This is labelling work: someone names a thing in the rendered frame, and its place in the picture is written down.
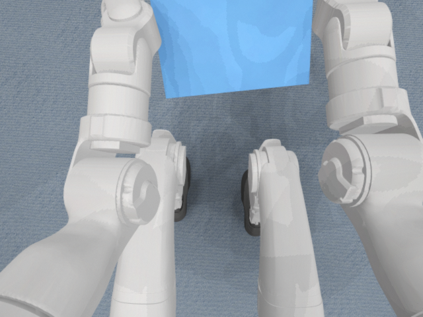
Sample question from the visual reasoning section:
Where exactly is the robot right upper arm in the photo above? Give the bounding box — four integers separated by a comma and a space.
318, 133, 423, 317

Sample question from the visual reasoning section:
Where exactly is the carton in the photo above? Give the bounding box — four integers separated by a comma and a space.
150, 0, 313, 98

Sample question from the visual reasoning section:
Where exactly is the robot right shin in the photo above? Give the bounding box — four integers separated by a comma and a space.
249, 139, 299, 223

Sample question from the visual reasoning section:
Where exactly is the robot left thigh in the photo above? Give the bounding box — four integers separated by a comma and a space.
110, 137, 186, 317

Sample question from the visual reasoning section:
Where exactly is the right robot forearm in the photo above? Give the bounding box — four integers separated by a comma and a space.
311, 0, 423, 144

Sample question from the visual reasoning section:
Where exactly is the left robot forearm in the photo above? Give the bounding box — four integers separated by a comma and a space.
63, 0, 161, 204

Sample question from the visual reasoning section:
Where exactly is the robot left upper arm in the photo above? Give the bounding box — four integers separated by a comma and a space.
0, 157, 161, 317

